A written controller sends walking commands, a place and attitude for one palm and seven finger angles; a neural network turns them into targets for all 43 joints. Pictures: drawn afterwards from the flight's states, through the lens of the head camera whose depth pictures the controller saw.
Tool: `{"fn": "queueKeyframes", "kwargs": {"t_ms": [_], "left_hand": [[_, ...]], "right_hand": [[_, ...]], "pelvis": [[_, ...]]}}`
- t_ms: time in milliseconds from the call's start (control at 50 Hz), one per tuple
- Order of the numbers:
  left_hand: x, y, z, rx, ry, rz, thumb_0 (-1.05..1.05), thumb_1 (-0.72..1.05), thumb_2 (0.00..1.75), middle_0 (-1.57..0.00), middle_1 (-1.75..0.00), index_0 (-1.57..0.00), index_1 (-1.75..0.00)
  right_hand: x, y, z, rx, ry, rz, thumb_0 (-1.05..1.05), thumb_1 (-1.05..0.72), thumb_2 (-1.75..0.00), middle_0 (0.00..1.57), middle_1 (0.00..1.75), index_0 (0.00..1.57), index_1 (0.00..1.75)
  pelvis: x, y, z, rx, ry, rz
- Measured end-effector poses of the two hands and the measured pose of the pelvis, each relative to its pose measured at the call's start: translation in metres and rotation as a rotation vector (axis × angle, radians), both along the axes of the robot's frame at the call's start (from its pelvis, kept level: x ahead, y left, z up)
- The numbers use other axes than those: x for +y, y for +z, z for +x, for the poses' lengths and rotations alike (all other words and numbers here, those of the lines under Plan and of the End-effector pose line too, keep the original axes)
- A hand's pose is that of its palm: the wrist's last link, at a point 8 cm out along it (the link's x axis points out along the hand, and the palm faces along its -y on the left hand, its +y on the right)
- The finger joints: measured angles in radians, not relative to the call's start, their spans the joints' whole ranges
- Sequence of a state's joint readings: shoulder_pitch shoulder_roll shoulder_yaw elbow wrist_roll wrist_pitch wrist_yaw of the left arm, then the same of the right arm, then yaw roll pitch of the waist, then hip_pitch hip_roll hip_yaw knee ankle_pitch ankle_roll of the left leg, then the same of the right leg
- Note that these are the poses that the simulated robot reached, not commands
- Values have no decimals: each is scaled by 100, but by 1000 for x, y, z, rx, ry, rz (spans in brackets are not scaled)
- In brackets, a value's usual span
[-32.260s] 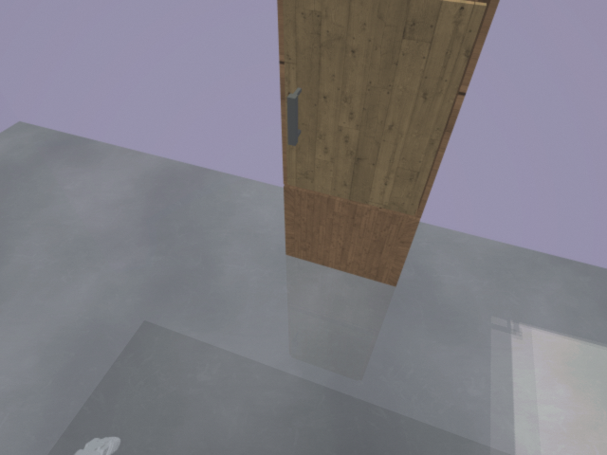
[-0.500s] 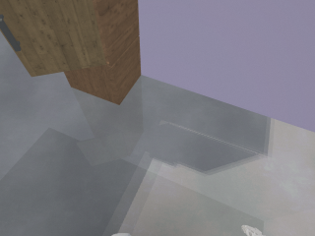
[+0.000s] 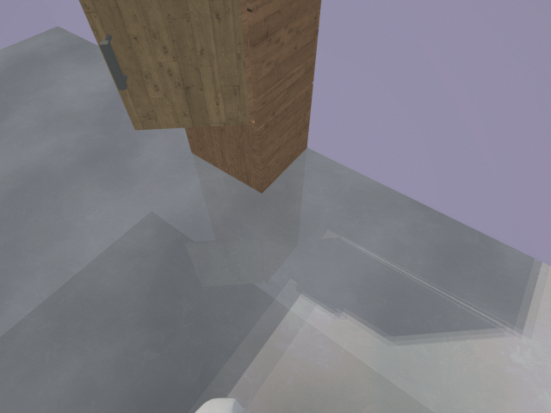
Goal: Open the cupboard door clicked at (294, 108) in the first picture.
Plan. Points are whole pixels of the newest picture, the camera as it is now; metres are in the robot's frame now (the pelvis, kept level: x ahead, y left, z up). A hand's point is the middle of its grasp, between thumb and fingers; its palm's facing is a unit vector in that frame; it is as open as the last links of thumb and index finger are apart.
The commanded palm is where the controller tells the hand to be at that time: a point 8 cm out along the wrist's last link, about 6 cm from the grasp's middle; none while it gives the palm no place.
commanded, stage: take the last steps up to it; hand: left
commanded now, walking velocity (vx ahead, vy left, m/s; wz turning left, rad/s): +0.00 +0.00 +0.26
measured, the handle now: (115, 62) +1.01 +0.55 -0.07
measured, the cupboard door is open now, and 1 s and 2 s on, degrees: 41 41 41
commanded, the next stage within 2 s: come to a stop and stand still in 1.52 s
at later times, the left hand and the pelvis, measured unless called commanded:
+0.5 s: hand out of the picture +0.09 +0.22 -0.16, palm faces +0.22 -0.95 -0.24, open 7.4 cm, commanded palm none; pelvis +0.05 +0.01 -0.01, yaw +9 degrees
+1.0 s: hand (105, 358) +0.21 +0.32 -0.17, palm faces +0.24 -0.95 -0.22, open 7.4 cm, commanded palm none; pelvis +0.20 +0.12 +0.00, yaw +10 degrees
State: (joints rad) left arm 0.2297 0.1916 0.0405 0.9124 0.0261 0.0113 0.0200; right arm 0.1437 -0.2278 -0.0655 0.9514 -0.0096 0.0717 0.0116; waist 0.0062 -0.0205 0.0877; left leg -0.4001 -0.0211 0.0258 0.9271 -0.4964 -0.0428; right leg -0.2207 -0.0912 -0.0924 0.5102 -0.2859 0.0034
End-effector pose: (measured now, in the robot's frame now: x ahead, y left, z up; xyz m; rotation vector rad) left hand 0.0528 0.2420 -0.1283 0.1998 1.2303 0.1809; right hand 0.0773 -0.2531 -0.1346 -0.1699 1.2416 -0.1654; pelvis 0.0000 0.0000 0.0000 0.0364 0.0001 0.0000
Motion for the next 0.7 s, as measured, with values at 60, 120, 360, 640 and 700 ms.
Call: {"fn": "queueKeyframes", "kwargs": {"t_ms": [60,120,360,640,700], "left_hand": [[0,-9,-18,39,35,-34,1,90,90,-20,-30,-20,-30],[8,-27,-34,77,81,-66,1,90,90,-20,-30,-20,-30],[24,-7,4,4,118,-45,1,91,90,-19,-30,-20,-30],[19,-5,-11,104,249,-72,0,91,90,-20,-30,-20,-30],[29,-13,-22,173,292,-102,0,90,90,-20,-30,-20,-30]], "right_hand": [[9,5,14,-16,34,-12,1,-91,-90,20,30,20,30],[21,2,26,-47,76,-36,1,-91,-90,20,30,20,30],[36,-4,1,70,117,1,1,-91,-90,20,30,20,30],[51,7,107,46,189,12,1,-91,-90,20,30,20,30],[78,10,154,-11,243,6,1,-91,-90,20,30,20,30]], "pelvis": [[5,-1,2,1,17,-4],[14,-11,5,3,40,-36],[14,-1,25,-1,99,-47],[36,6,93,8,183,-6],[56,2,111,9,192,-6]]}}
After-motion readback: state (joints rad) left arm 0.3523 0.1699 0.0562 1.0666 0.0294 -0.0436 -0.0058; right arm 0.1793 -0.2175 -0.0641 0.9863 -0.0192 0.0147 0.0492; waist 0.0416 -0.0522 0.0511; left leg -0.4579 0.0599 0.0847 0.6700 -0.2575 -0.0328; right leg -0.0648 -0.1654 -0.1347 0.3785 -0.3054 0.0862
